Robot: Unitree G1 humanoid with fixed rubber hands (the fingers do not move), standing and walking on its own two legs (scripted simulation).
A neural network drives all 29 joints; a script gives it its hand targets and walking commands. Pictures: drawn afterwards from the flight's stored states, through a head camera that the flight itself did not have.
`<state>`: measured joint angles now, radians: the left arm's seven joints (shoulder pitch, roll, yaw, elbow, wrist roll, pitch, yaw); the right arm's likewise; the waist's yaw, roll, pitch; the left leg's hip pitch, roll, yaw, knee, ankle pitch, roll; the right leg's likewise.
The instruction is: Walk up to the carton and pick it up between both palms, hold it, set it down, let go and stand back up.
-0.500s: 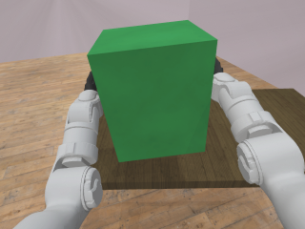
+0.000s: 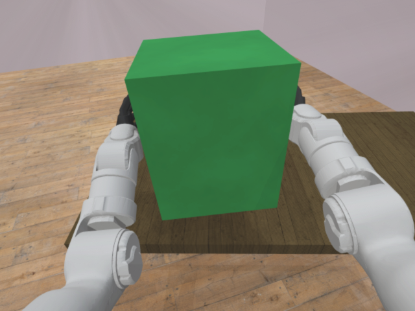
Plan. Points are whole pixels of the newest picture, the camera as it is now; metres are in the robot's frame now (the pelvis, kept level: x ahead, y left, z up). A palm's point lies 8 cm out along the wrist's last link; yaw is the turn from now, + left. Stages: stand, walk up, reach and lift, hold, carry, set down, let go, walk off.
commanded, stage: set down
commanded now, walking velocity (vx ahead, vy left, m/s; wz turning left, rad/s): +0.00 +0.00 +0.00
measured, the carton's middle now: (210, 124) +0.42 +0.02 +0.21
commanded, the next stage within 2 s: none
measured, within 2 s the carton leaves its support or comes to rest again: neither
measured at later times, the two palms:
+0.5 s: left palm (130, 137) +0.40 +0.18 +0.20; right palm (290, 119) +0.43 -0.15 +0.21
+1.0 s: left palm (139, 148) +0.41 +0.17 +0.17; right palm (289, 130) +0.45 -0.16 +0.17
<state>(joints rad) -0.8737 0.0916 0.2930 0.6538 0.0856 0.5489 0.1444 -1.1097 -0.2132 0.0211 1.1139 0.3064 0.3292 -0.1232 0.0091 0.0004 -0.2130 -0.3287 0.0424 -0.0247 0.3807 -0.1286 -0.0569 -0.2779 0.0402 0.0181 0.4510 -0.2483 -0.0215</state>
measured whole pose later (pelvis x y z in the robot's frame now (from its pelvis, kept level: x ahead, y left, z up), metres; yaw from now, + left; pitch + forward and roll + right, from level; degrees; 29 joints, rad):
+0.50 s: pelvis +0.00 -0.01 +0.00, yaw +0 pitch +5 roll +1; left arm -0.85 0.06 0.30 0.65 0.12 0.51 0.15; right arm -1.07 -0.21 0.02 1.13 0.31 0.27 -0.10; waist 0.05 0.00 -0.20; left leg -0.32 0.05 -0.02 0.37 -0.13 -0.07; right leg -0.28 0.05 0.02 0.45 -0.25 -0.03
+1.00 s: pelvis +0.01 -0.02 +0.00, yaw +0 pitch +6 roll +1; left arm -0.79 0.02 0.32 0.65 0.13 0.43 0.17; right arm -1.02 -0.21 0.00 1.15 0.28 0.18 -0.06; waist 0.07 0.00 -0.17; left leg -0.32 0.06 -0.02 0.34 -0.13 -0.08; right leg -0.29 0.06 0.02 0.45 -0.27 -0.03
